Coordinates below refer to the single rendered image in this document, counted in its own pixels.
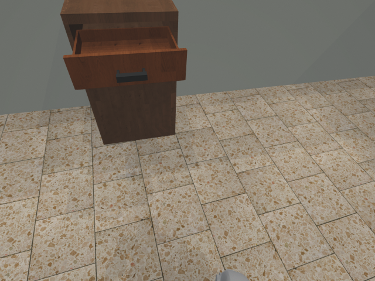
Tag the drawer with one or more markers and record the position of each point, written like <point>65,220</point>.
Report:
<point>99,53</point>

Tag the cabinet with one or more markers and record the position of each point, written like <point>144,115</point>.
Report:
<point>129,112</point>

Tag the handle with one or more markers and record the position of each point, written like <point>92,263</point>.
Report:
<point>129,77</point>

